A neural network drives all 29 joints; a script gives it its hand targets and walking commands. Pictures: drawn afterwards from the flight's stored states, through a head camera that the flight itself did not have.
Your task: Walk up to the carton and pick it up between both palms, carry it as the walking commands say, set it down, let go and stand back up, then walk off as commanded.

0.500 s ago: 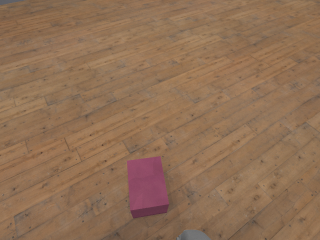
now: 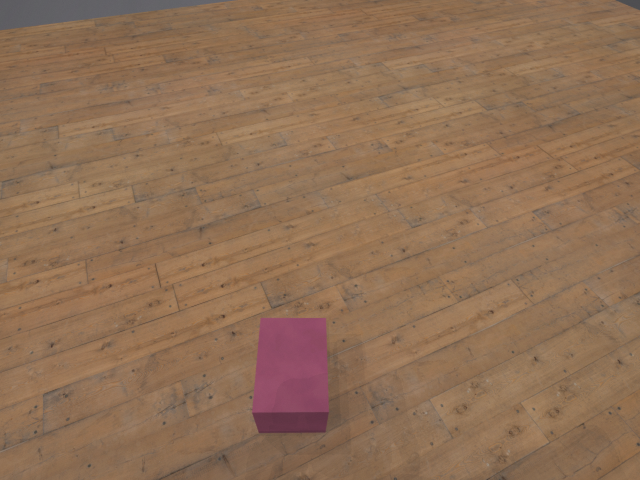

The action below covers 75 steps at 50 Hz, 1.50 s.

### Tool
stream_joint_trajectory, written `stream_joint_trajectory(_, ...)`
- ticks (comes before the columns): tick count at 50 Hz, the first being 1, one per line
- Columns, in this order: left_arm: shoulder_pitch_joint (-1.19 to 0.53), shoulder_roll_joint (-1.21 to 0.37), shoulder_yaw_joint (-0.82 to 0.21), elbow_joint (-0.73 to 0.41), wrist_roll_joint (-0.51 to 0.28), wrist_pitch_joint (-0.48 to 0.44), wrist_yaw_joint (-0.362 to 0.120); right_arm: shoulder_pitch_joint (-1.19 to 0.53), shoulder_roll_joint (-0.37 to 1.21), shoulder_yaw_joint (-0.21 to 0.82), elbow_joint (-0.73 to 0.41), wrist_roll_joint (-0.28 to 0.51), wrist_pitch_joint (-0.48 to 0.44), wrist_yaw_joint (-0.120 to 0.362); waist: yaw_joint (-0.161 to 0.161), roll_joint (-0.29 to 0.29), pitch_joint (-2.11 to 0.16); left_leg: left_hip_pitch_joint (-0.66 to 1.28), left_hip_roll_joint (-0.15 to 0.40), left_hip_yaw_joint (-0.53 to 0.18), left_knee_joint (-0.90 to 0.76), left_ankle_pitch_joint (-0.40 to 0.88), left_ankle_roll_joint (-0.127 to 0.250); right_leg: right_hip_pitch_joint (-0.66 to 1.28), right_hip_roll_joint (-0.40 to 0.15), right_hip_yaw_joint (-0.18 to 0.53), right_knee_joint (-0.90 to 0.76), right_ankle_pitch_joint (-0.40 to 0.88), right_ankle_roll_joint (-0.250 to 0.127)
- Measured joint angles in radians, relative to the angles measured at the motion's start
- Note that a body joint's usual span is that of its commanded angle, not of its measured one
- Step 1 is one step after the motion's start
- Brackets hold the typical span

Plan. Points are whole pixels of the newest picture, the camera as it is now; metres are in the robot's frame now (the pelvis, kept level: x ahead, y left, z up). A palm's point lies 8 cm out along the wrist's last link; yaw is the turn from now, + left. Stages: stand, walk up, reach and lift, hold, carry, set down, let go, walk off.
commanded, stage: walk up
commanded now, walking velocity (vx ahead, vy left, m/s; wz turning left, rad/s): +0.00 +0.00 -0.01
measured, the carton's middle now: (292, 374) +0.50 +0.08 -0.68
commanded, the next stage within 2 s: stand in 1.28 s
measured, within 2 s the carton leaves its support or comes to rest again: neither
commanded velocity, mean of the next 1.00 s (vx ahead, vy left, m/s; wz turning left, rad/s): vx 0.03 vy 0.00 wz -0.01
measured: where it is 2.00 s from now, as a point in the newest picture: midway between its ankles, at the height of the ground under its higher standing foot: outside the picture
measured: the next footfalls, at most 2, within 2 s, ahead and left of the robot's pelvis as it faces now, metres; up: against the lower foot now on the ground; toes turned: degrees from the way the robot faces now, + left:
none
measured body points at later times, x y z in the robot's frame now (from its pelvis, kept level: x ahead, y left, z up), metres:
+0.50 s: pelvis -0.02 +0.00 +0.00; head -0.02 +0.00 +0.45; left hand -0.03 +0.23 -0.16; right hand -0.05 -0.22 -0.16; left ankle -0.01 +0.12 -0.74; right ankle +0.00 -0.12 -0.74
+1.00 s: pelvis -0.01 +0.00 +0.00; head -0.01 +0.00 +0.45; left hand -0.01 +0.23 -0.16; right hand -0.05 -0.22 -0.16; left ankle -0.01 +0.12 -0.74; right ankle +0.00 -0.12 -0.74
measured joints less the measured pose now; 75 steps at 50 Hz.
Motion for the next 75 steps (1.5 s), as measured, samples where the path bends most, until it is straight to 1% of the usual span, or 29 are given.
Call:
stream_joint_trajectory(6,-0.023,-0.007,-0.004,0.017,0.005,0.003,-0.006,0.028,0.010,0.006,0.033,-0.002,-0.011,0.000,-0.014,0.000,0.011,0.027,0.001,0.006,-0.032,0.026,0.001,0.032,0.002,0.005,-0.047,0.035,-0.001)
stream_joint_trajectory(11,-0.027,-0.006,-0.003,0.029,0.005,0.008,-0.004,0.049,0.011,0.011,0.044,-0.005,-0.013,0.002,-0.029,0.008,0.011,0.030,-0.001,0.010,-0.035,0.035,0.003,0.034,0.001,0.009,-0.050,0.044,0.001)
stream_joint_trajectory(18,-0.019,-0.003,-0.002,0.033,0.004,0.011,-0.002,0.075,0.011,0.012,0.046,-0.009,-0.013,0.004,-0.037,0.014,0.008,0.017,0.001,0.013,-0.026,0.040,0.002,0.018,0.003,0.012,-0.039,0.049,0.000)
stream_joint_trajectory(46,-0.001,-0.001,-0.002,0.028,0.009,-0.002,-0.001,0.134,0.014,0.016,0.036,-0.017,-0.027,0.005,-0.042,0.013,-0.014,-0.001,0.017,0.012,0.015,0.005,-0.010,0.005,0.017,0.012,-0.010,0.021,-0.010)
stream_joint_trajectory(54,0.013,0.004,-0.004,0.023,0.014,-0.001,-0.006,0.154,0.016,0.011,0.031,-0.021,-0.026,0.006,-0.037,0.010,-0.020,-0.006,0.017,0.013,0.067,-0.045,-0.005,0.001,0.015,0.014,0.038,-0.027,-0.009)
stream_joint_trajectory(64,-0.023,0.000,-0.003,0.019,0.007,-0.012,0.011,0.106,0.013,0.017,0.017,-0.004,-0.039,-0.013,-0.040,0.011,0.000,0.006,0.013,0.010,0.033,-0.034,-0.003,0.020,0.013,0.010,-0.006,-0.011,-0.002)
stream_joint_trajectory(75,-0.030,0.002,-0.003,0.022,0.008,-0.002,0.009,0.096,-0.001,0.018,0.024,-0.009,-0.027,-0.015,-0.041,0.012,-0.010,0.030,0.009,0.014,0.016,-0.021,0.000,0.040,0.009,0.013,-0.018,0.000,0.001)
